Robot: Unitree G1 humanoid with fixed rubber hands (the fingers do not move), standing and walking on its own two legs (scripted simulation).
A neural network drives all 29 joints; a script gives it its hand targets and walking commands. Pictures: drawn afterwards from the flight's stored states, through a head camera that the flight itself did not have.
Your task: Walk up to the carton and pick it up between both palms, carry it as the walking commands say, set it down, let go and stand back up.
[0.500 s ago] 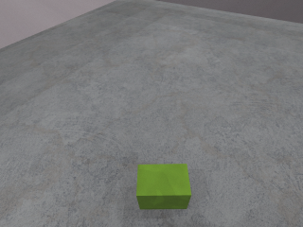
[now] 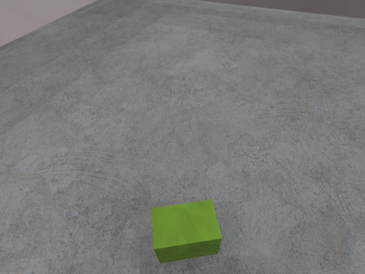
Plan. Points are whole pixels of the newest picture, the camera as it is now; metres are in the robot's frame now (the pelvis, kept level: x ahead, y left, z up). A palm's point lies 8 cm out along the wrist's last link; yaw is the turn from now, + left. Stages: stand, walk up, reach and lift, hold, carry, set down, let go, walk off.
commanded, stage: walk up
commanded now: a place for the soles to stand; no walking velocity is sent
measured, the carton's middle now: (185, 231) +0.43 +0.02 -0.64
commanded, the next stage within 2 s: none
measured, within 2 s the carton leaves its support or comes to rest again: neither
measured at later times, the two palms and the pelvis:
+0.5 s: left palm out of the picture +0.11 +0.25 -0.11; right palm out of the picture +0.05 -0.24 -0.11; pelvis +0.02 +0.01 +0.01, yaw -2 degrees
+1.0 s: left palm out of the picture +0.05 +0.27 -0.11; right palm out of the picture +0.03 -0.26 -0.11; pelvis +0.01 +0.00 +0.01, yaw +2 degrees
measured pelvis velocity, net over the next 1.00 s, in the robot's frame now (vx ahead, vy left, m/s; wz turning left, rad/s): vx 0.01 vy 0.00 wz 0.03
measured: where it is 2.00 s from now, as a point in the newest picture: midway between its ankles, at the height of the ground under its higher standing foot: outside the picture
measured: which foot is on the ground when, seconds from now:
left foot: down 0.00-1.00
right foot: down 0.00-1.00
